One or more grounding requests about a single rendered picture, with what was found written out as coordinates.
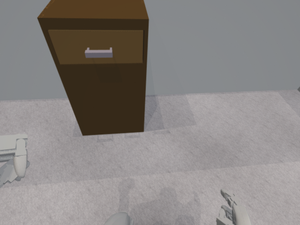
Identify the left robot hand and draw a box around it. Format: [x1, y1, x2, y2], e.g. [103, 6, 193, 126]
[0, 133, 30, 188]

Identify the drawer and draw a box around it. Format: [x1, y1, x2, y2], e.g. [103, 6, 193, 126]
[48, 30, 143, 64]

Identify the right robot hand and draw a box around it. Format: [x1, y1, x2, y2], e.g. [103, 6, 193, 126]
[216, 189, 252, 225]

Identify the left robot thigh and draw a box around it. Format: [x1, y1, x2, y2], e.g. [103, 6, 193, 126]
[104, 213, 134, 225]

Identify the handle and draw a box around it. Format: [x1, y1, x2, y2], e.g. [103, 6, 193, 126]
[85, 47, 113, 58]

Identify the cabinet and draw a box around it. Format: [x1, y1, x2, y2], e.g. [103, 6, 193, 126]
[37, 0, 149, 135]

